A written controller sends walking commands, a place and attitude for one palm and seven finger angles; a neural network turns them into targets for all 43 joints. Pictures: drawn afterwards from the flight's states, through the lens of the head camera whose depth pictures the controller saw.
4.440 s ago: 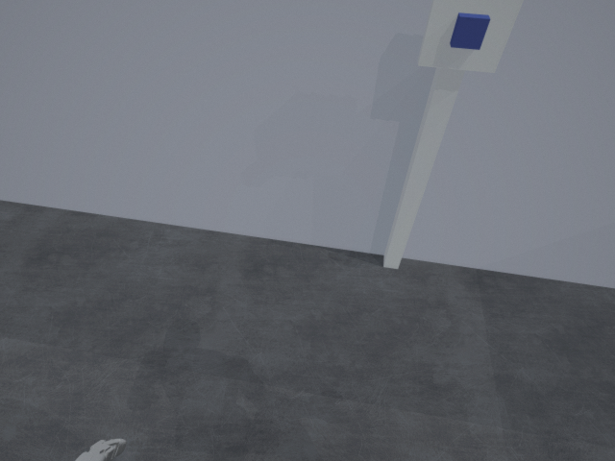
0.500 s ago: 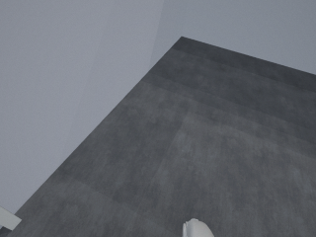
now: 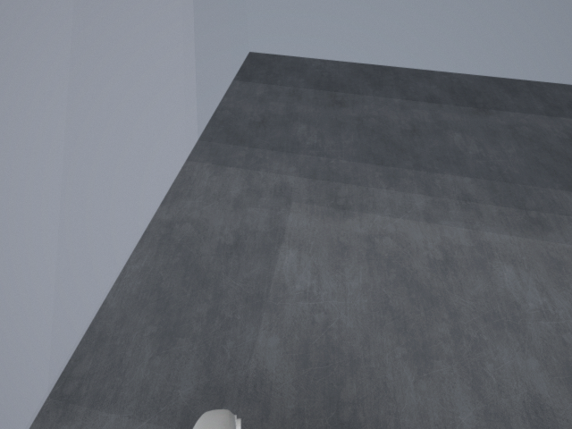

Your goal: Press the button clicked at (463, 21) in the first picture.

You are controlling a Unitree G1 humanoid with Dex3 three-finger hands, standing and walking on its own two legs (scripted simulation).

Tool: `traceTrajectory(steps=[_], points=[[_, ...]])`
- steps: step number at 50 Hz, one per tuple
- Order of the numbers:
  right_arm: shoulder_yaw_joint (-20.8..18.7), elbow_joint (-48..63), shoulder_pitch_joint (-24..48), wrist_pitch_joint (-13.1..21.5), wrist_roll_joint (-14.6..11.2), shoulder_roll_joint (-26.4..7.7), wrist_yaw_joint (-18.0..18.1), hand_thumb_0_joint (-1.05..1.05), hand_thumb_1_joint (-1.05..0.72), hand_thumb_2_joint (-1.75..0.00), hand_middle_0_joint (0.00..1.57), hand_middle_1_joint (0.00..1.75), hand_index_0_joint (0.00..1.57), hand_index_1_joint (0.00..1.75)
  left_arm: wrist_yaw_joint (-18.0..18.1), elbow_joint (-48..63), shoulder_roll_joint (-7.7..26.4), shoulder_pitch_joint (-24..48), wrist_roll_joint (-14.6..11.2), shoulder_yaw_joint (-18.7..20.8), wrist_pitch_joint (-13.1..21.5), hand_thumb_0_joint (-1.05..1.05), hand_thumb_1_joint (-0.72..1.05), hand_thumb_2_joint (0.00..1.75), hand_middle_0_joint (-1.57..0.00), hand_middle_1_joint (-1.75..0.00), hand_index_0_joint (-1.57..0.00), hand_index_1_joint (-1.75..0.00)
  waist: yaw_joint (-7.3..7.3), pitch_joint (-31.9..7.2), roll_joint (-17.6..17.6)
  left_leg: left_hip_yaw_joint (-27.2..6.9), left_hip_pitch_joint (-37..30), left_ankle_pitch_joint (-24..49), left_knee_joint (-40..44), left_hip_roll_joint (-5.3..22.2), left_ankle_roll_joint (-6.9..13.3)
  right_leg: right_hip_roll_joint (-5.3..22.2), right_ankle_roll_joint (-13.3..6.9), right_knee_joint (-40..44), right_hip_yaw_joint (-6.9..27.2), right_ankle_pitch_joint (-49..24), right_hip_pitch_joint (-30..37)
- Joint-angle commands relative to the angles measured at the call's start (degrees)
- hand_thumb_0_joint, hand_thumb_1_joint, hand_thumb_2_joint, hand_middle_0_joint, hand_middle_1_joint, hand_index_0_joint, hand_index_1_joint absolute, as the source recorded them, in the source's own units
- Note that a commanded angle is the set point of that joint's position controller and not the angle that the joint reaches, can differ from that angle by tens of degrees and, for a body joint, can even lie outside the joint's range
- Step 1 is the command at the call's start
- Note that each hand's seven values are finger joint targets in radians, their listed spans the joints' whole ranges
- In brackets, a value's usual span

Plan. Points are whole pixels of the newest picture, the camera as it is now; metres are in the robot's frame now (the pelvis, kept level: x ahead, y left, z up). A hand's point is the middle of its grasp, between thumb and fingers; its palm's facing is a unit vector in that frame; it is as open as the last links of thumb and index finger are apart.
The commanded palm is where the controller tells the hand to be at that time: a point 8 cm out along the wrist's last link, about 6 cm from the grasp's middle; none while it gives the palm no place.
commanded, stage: turn to face it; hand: left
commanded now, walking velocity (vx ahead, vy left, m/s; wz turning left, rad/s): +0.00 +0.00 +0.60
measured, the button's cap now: out of the picture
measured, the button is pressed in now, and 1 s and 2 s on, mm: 0 0 0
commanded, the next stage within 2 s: none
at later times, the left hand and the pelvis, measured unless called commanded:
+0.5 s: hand out of the picture +0.05 +0.27 -0.16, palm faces +0.28 -0.93 -0.24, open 7.4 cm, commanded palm none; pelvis +0.03 +0.05 +0.01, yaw +15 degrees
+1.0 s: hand out of the picture -0.02 +0.17 -0.14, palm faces +0.55 -0.79 -0.27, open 7.4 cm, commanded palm none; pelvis +0.01 -0.03 +0.01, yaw +35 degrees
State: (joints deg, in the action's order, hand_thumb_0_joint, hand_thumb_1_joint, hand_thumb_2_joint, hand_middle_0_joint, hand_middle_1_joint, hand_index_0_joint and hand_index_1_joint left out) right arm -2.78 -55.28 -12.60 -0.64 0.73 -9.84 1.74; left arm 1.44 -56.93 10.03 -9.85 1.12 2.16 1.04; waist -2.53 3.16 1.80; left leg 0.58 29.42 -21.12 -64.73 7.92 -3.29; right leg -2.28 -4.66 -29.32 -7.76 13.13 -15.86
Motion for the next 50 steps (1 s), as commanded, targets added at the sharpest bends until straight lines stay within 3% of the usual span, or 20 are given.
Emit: traceTrajectory(steps=[1, 4, 7, 8, 9, 10, 11, 12, 16, 20, 29, 34, 35, 36, 37, 38, 39, 41, 44, 50], points=[[0.67, -1.69, -9.98, -0.92, -0.03, -0.85, -0.80, 0.00, -0.90, -0.90, 0.20, 0.30, 0.20, 0.30, 0.09, 3.33, 5.56, 0.03, 0.00, 0.96, 0.99, 0.00, 0.90, 0.90, -0.20, -0.30, -0.20, -0.30, -0.08, -3.94, -10.44, 2.97, -8.35, 2.69, 11.94, -1.76, -0.23, 14.52, -3.69, 10.88, 3.77, -21.59, -1.64], [0.17, 0.88, -3.46, -0.47, -0.02, -2.39, -1.30, 0.00, -0.90, -0.90, 0.20, 0.30, 0.20, 0.30, 0.17, 3.05, 7.58, -2.26, 0.30, 1.96, 0.05, 0.00, 0.90, 0.90, -0.20, -0.30, -0.20, -0.30, 2.89, -1.51, -11.42, 4.25, -6.48, 0.41, 17.97, -2.22, -0.24, 17.99, -4.30, 8.44, 4.67, -20.90, 2.12], [-0.57, 1.75, -2.99, -0.47, 0.34, -3.35, -1.78, 0.00, -0.90, -0.90, 0.20, 0.30, 0.20, 0.30, 0.41, 3.58, 8.80, -2.26, 0.20, 2.84, -0.71, 0.00, 0.90, 0.90, -0.20, -0.30, -0.20, -0.30, 2.53, -1.09, -8.95, 5.24, -10.69, 5.46, 26.77, -2.66, 0.21, 19.05, -1.83, 3.15, 2.81, -16.69, 1.79], [-0.93, 1.45, -5.61, -0.31, 0.42, -4.79, -2.01, 0.00, -0.90, -0.90, 0.20, 0.30, 0.20, 0.30, 0.46, 4.00, 8.46, -2.05, 0.05, 2.88, -1.13, 0.00, 0.90, 0.90, -0.20, -0.30, -0.20, -0.30, 1.27, -2.07, -3.71, 3.53, -15.38, 11.59, 32.70, -1.68, 0.73, 18.44, 0.38, -2.25, 0.82, -10.71, -0.64], [-1.69, 1.42, -7.95, 0.20, 0.83, -8.36, -2.13, 0.00, -0.90, -0.90, 0.20, 0.30, 0.20, 0.30, 0.27, 4.83, 6.15, -3.59, -0.36, 2.93, -1.60, 0.00, 0.90, 0.90, -0.20, -0.30, -0.20, -0.30, 0.77, -2.96, 9.30, -8.68, -17.93, 25.12, 40.02, 5.27, 4.33, 12.59, 4.36, -12.36, -2.14, 0.94, -5.92], [-2.54, 2.04, -9.33, 0.31, 1.12, -12.91, -1.89, 0.00, -0.90, -0.90, 0.20, 0.30, 0.20, 0.30, 0.25, 6.88, 4.02, -3.14, -0.75, 2.39, -1.84, 0.00, 0.90, 0.90, -0.20, -0.30, -0.20, -0.30, 0.29, -1.87, 20.72, -23.18, -18.79, 40.75, 46.38, 16.26, 11.59, 6.15, 8.16, -25.55, -2.55, 23.60, -13.55], [-2.61, 1.91, -9.37, 0.09, 1.29, -13.53, -1.39, 0.00, -0.90, -0.90, 0.20, 0.30, 0.20, 0.30, 0.33, 7.86, 5.50, -1.17, -0.21, 2.38, -2.00, 0.00, 0.90, 0.90, -0.20, -0.30, -0.20, -0.30, -0.20, -3.48, 14.26, -24.05, -17.43, 35.47, 47.42, 17.41, 15.09, 6.45, 7.46, -33.94, 3.62, 23.96, -13.30], [-2.59, 1.83, -7.94, 0.35, 1.18, -11.93, -0.81, 0.00, -0.90, -0.90, 0.20, 0.30, 0.20, 0.30, 0.39, 7.28, 5.21, 0.42, 0.16, 2.79, -2.23, 0.00, 0.90, 0.90, -0.20, -0.30, -0.20, -0.30, 0.03, -3.42, 13.96, -22.26, -17.51, 30.84, 47.96, 13.52, 13.81, 7.35, 7.28, -36.89, 6.14, 19.78, -15.92], [-2.27, 4.24, -3.11, 0.94, 0.72, -10.50, -0.53, 0.00, -0.90, -0.90, 0.20, 0.30, 0.20, 0.30, -0.53, 6.63, 5.61, -0.30, -0.01, 3.30, -1.85, 0.00, 0.90, 0.90, -0.20, -0.30, -0.20, -0.30, 1.61, -7.44, 4.18, -14.29, -20.56, 27.92, 45.87, 7.49, 11.51, 7.40, 8.40, -38.04, 7.66, 9.67, -16.55], [-2.89, 4.17, -4.61, 1.05, 0.44, -11.11, -0.65, 0.00, -0.90, -0.90, 0.20, 0.30, 0.20, 0.30, -0.45, 6.86, 5.66, -0.40, -0.13, 3.44, -2.19, 0.00, 0.90, 0.90, -0.20, -0.30, -0.20, -0.30, 0.92, -10.54, 3.55, -14.83, -24.58, 26.82, 46.20, 5.91, 11.71, 6.88, 9.48, -34.75, 8.08, 7.91, -16.69], [-4.28, 4.09, -5.00, -0.38, 0.81, -13.06, -1.28, 0.00, -0.90, -0.90, 0.20, 0.30, 0.20, 0.30, -0.06, 8.73, 6.32, 3.14, -0.57, 3.15, -2.59, 0.00, 0.90, 0.90, -0.20, -0.30, -0.20, -0.30, -0.69, -7.97, 7.82, -22.98, -20.79, 18.20, 47.17, 4.95, 13.15, 4.96, 9.53, -21.89, 8.36, 12.93, -11.87], [-5.03, 6.49, 0.78, -1.49, 0.89, -13.88, -1.87, 0.00, -0.90, -0.90, 0.20, 0.30, 0.20, 0.30, 0.19, 7.33, 7.36, -5.49, -1.12, 3.37, -2.48, 0.00, 0.90, 0.90, -0.20, -0.30, -0.20, -0.30, 3.33, -8.03, 7.87, -23.36, -7.60, 8.44, 46.62, 0.39, 9.52, 2.19, 7.47, -1.68, 6.02, 6.87, 6.79], [-5.04, 7.13, 2.25, -1.84, 0.67, -12.74, -2.04, 0.00, -0.90, -0.90, 0.20, 0.30, 0.20, 0.30, 0.34, 6.61, 8.79, -8.69, -0.89, 3.89, -2.23, 0.00, 0.90, 0.90, -0.20, -0.30, -0.20, -0.30, 5.08, -7.52, 4.57, -20.75, -0.95, 2.64, 43.75, -2.88, 6.58, 4.01, 6.51, 7.11, 6.44, 3.68, 14.30], [-4.72, 7.81, 0.99, -2.24, 0.14, -8.62, -2.29, 0.00, -0.90, -0.90, 0.20, 0.30, 0.20, 0.30, 0.85, 7.34, 14.12, -9.74, 0.30, 4.89, -1.77, 0.00, 0.90, 0.90, -0.20, -0.30, -0.20, -0.30, 5.53, -7.40, -10.40, -11.84, 9.87, -5.97, 28.43, -9.78, 2.03, 17.96, 2.06, 17.38, 20.68, 15.03, 19.81], [-4.64, 8.85, 1.50, -2.06, 0.67, -7.74, -2.02, 0.00, -0.90, -0.90, 0.20, 0.30, 0.20, 0.30, 1.07, 9.41, 17.49, -5.00, 0.44, 4.68, -2.11, 0.00, 0.90, 0.90, -0.20, -0.30, -0.20, -0.30, 5.16, -3.04, -21.33, -4.19, 13.75, -9.62, 11.57, -13.40, -0.25, 31.04, -2.67, 22.11, 33.78, 21.51, 9.67], [-5.14, 8.56, 1.89, -2.33, 1.14, -10.85, -2.32, 0.00, -0.90, -0.90, 0.20, 0.30, 0.20, 0.30, 1.33, 11.35, 15.98, 0.76, -0.07, 4.00, -2.38, 0.00, 0.90, 0.90, -0.20, -0.30, -0.20, -0.30, 2.83, -1.23, -13.40, -6.53, 7.55, -8.09, 3.40, -9.64, 0.73, 31.43, -3.10, 22.25, 28.73, 20.52, -2.07], [-5.13, 7.17, -0.21, -3.13, 1.29, -10.35, -2.85, 0.00, -0.90, -0.90, 0.20, 0.30, 0.20, 0.30, 1.21, 12.39, 13.70, 5.39, -0.11, 3.80, -1.75, 0.00, 0.90, 0.90, -0.20, -0.30, -0.20, -0.30, 0.07, 0.65, -12.52, -5.72, 5.26, -3.73, -1.39, -8.56, 0.88, 26.41, -1.23, 21.75, 23.27, 19.16, -5.96], [-4.70, 5.03, -2.05, -3.43, 1.33, -9.51, -3.34, 0.00, -0.90, -0.90, 0.20, 0.30, 0.20, 0.30, 0.73, 12.21, 10.62, 6.91, -0.24, 2.60, -1.05, 0.00, 0.90, 0.90, -0.20, -0.30, -0.20, -0.30, -1.29, 3.49, -11.89, -2.99, 5.44, 1.35, -6.57, -7.16, -0.31, 20.21, 0.96, 17.48, 13.59, 7.05, -5.03], [-4.01, 5.02, -1.59, -2.91, 0.81, -8.47, -3.58, 0.00, -0.90, -0.90, 0.20, 0.30, 0.20, 0.30, 0.65, 10.71, 9.71, 1.60, -0.07, 2.24, -0.37, 0.00, 0.90, 0.90, -0.20, -0.30, -0.20, -0.30, 0.50, 0.41, -11.06, -0.74, 7.33, 3.01, -3.80, -6.50, -1.61, 18.79, 0.70, 12.39, 6.69, -7.96, 5.93], [-2.94, 7.52, 6.95, -2.88, 0.45, -8.20, -3.53, 0.00, -0.90, -0.90, 0.20, 0.30, 0.20, 0.30, 0.47, 8.02, 12.74, -6.55, 0.54, 2.94, -0.67, 0.00, 0.90, 0.90, -0.20, -0.30, -0.20, -0.30, 4.98, -2.32, -12.75, 2.47, 3.13, -3.18, 9.77, -5.37, -2.19, 22.77, -1.92, 8.85, 5.65, -20.59, 12.72]])
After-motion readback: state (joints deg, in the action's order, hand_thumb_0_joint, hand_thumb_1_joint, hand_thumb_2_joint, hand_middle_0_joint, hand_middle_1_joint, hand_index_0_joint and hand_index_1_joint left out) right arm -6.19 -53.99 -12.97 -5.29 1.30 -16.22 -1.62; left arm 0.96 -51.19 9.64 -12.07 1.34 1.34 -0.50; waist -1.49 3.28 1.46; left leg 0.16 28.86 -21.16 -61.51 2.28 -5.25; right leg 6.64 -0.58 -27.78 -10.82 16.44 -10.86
